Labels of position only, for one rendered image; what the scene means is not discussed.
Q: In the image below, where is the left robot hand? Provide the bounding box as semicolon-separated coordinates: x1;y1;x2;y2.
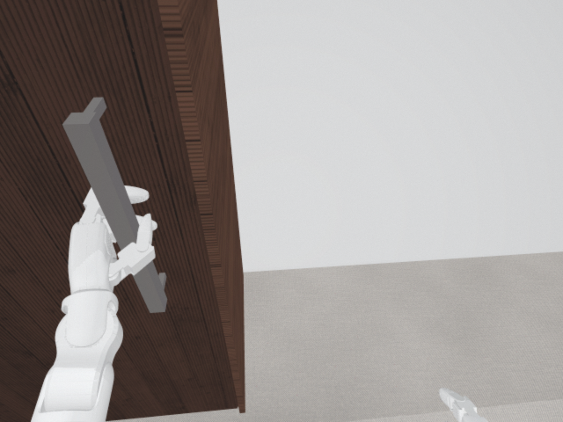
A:
69;186;157;294

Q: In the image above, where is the wardrobe door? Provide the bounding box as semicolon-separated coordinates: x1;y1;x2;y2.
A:
0;0;238;422

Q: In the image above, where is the handle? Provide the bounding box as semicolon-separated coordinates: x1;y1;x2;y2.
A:
62;98;167;313

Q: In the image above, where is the robot left forearm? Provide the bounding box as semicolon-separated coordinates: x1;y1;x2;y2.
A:
31;288;123;422

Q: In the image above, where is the right robot hand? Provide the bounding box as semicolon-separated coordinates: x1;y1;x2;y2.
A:
439;388;487;422

